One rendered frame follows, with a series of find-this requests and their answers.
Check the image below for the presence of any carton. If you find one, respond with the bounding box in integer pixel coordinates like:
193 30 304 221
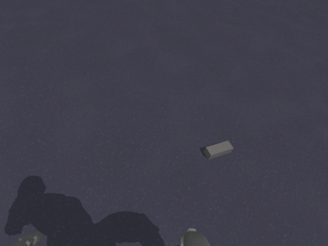
204 141 234 159

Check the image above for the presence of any left robot hand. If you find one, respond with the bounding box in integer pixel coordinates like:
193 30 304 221
11 233 43 246

